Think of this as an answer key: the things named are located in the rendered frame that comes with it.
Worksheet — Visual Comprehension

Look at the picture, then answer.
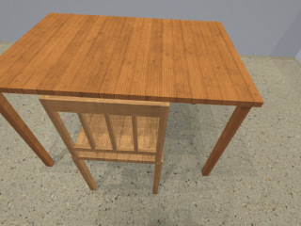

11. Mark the chair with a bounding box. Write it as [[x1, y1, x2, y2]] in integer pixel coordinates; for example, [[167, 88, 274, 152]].
[[39, 95, 170, 195]]

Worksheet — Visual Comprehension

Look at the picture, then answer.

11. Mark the table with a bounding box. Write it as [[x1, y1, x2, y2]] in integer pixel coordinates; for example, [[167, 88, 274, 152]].
[[0, 12, 264, 176]]

